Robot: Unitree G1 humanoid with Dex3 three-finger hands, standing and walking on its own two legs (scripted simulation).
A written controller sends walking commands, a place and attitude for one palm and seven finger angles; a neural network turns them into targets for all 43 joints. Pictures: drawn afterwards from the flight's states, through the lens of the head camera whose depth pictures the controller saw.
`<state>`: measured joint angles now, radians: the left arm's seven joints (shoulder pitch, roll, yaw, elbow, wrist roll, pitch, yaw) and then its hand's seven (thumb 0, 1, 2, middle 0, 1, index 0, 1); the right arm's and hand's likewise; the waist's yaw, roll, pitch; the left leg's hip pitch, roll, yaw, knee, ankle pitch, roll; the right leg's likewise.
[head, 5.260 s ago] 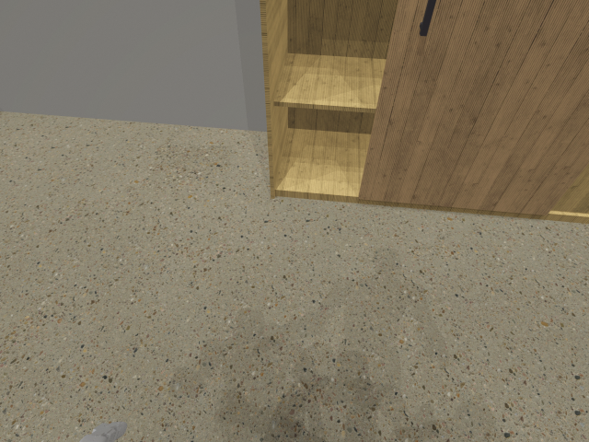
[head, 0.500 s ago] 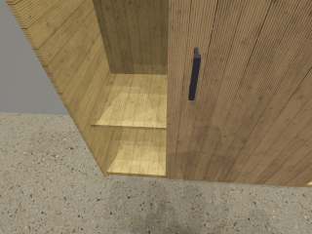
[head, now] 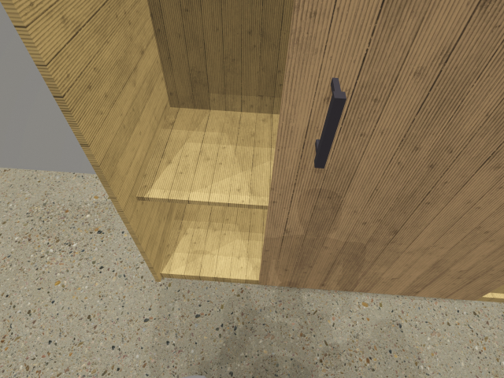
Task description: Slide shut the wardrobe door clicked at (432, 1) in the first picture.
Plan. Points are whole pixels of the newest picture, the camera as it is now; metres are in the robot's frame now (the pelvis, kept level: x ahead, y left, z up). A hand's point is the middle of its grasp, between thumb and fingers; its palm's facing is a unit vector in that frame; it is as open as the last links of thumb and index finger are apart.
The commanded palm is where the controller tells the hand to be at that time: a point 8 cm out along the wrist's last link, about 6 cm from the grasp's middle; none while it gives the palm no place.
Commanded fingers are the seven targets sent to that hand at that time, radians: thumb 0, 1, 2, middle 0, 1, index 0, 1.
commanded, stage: come to a stop and stand still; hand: right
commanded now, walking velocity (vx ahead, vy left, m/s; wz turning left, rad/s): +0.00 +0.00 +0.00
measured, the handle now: (327, 125) +0.50 -0.09 +0.13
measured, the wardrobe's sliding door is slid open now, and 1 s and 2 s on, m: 0.40 0.40 0.40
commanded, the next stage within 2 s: look again from close up in 1.54 s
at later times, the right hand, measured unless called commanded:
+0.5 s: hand out of the picture -0.04 -0.18 -0.17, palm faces +0.00 +0.98 -0.21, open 7.4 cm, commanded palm none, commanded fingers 0.00 -0.90 -0.90 0.20 0.30 0.20 0.30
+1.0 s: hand out of the picture -0.02 -0.18 -0.17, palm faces +0.00 +0.98 -0.18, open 7.4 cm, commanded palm none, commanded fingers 0.00 -0.90 -0.90 0.20 0.30 0.20 0.30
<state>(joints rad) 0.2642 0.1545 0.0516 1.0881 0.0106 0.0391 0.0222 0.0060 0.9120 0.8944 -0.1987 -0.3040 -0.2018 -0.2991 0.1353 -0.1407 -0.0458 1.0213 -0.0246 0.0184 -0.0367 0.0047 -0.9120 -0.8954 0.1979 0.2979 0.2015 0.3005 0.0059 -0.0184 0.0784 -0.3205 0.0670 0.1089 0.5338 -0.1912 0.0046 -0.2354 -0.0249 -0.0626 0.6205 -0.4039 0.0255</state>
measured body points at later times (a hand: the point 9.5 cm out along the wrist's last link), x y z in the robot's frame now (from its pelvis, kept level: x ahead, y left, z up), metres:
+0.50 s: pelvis -0.03 -0.01 +0.01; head -0.03 +0.00 +0.45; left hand -0.01 +0.22 -0.16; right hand -0.04 -0.23 -0.15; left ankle -0.02 +0.11 -0.73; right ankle -0.02 -0.11 -0.73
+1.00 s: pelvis -0.03 -0.01 +0.01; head -0.02 -0.01 +0.46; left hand -0.04 +0.20 -0.16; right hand -0.02 -0.23 -0.15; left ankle -0.02 +0.11 -0.73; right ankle -0.02 -0.11 -0.73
